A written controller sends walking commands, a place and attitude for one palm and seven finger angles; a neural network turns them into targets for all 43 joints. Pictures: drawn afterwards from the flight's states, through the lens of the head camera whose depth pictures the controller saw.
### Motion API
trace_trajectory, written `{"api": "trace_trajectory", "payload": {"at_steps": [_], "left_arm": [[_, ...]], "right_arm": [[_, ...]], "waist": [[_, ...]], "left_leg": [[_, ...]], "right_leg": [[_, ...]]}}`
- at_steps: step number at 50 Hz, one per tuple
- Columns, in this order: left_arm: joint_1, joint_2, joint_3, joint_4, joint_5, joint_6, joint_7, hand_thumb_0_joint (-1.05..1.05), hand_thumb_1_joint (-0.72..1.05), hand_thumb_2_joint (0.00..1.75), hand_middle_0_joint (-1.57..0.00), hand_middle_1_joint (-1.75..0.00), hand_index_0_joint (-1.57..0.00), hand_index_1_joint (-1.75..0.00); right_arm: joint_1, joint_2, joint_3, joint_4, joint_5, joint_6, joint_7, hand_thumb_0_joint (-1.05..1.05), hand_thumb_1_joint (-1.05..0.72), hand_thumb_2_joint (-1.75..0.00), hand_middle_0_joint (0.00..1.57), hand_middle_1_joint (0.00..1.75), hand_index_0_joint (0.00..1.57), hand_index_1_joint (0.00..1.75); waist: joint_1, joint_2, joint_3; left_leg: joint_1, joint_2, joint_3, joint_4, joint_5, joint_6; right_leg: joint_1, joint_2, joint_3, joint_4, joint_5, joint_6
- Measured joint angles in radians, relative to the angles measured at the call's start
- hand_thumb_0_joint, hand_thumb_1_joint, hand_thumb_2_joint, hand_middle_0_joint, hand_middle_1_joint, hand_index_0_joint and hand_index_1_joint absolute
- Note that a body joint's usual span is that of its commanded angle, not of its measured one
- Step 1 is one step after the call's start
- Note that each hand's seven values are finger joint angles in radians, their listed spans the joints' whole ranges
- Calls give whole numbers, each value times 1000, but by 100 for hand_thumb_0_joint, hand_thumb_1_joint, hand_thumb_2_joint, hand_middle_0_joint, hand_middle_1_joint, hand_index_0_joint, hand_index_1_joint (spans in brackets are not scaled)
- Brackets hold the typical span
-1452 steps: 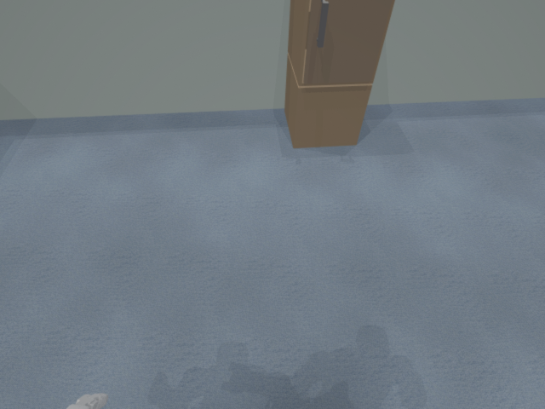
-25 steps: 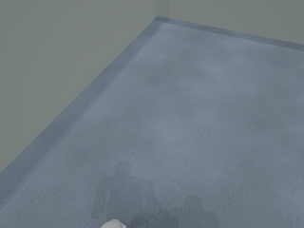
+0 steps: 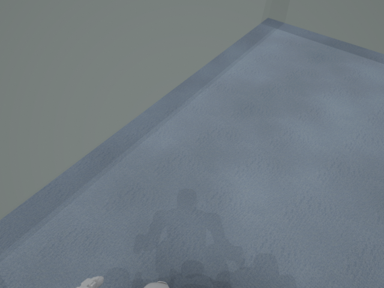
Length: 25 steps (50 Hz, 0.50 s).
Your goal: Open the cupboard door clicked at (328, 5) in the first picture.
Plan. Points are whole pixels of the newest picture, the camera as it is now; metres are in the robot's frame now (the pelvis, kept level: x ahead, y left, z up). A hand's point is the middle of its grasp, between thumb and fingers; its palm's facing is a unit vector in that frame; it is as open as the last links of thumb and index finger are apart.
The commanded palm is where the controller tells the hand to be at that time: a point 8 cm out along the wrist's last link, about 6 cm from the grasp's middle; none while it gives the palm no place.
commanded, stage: turn to face it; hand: left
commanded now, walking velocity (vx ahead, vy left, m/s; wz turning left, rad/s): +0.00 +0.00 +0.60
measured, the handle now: out of the picture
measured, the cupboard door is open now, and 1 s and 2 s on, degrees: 52 52 52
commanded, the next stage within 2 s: none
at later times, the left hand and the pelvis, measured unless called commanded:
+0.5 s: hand out of the picture +0.07 +0.20 -0.16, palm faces +0.33 -0.91 -0.26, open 7.4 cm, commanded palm none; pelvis +0.06 -0.03 +0.00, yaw +19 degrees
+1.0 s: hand out of the picture +0.01 +0.14 -0.18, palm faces +0.62 -0.75 -0.22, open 7.4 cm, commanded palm none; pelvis +0.09 -0.06 +0.00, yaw +38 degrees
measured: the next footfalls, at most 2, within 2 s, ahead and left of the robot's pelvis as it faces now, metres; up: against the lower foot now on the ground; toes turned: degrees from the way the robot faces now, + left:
left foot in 0.34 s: +0.08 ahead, +0.11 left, +0.00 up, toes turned +19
right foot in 0.62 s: +0.18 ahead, -0.16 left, +0.00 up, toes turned +21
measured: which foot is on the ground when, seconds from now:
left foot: down 0.00-0.00, up 0.02-0.32, down 0.34-0.62, up 0.64-0.92, down 0.94-1.00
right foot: down 0.00-0.32, up 0.34-0.60, down 0.62-0.92, up 0.94-1.00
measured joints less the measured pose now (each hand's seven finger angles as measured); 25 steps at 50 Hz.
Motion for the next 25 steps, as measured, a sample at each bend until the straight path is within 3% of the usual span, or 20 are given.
{"api": "trace_trajectory", "payload": {"at_steps": [1,3,5,7,14,16,17,19,21,23,25], "left_arm": [[1,7,2,-13,5,-7,2,1,91,90,-20,-30,-20,-30],[-5,2,-4,-24,9,-6,9,1,91,90,-20,-30,-20,-30],[2,-6,-7,-29,9,1,16,1,91,90,-20,-30,-20,-30],[11,-9,-11,-28,9,2,20,1,91,90,-20,-30,-20,-30],[35,-4,-24,-19,10,-9,11,1,90,90,-20,-30,-20,-30],[54,4,-22,-17,3,-4,7,1,90,90,-20,-30,-20,-30],[66,6,-21,-17,-2,3,5,1,90,90,-20,-30,-20,-30],[52,33,-15,-7,-2,34,9,1,90,90,-20,-30,-20,-30],[28,50,-6,3,-1,54,15,1,90,90,-20,-30,-20,-30],[4,58,0,0,-3,61,13,1,91,90,-20,-30,-20,-30],[-11,59,3,-15,-5,59,8,1,91,90,-20,-30,-20,-30]], "right_arm": [[3,0,-6,-4,3,8,2,1,-90,-90,20,30,20,30],[-1,-16,-21,-4,5,23,8,1,-90,-90,20,30,20,30],[-4,-32,-33,-5,4,33,13,1,-90,-90,20,30,20,30],[-8,-40,-36,-10,6,35,17,1,-90,-90,20,30,20,30],[-53,-52,-22,-47,13,23,26,1,-91,-90,19,30,19,30],[-65,-60,-16,-66,10,12,28,1,-91,-90,19,30,19,30],[-65,-69,-15,-79,7,1,30,1,-90,-90,19,30,19,30],[-76,-58,-12,-86,6,-13,22,1,-90,-90,20,30,20,30],[-68,-48,-5,-91,4,-18,11,1,-90,-90,20,30,20,30],[-56,-44,-1,-87,2,-15,2,1,-90,-90,20,30,20,30],[-46,-44,0,-78,0,-8,0,1,-90,-90,20,30,20,30]], "waist": [[3,-10,-6],[-1,0,-1],[-9,0,-1],[-17,-14,-1],[-4,-72,37],[-1,-74,41],[-4,-57,32],[-5,-79,43],[-5,-82,49],[-3,-69,53],[-1,-50,54]], "left_leg": [[-20,-9,0,50,-69,-4],[-77,-10,11,250,-215,-8],[-123,-1,46,438,-236,-16],[-128,17,86,494,-231,-30],[3,24,173,154,-185,-35],[64,20,185,13,-51,-16],[76,29,171,-21,2,29],[49,18,154,41,-64,54],[43,15,125,46,-87,42],[52,17,92,15,-67,21],[62,20,61,-14,-47,12]], "right_leg": [[8,-8,-2,-34,72,-22],[18,-17,-34,-7,73,-46],[57,-30,-65,-32,50,-54],[99,-46,-92,-78,51,-53],[161,-99,-177,-105,25,-40],[144,-110,-196,-34,-16,-30],[108,-104,-195,50,-46,-15],[21,-91,-106,258,-162,9],[-49,-61,-44,395,-185,22],[-89,-41,-12,428,-152,28],[-94,-29,3,370,-127,28]]}}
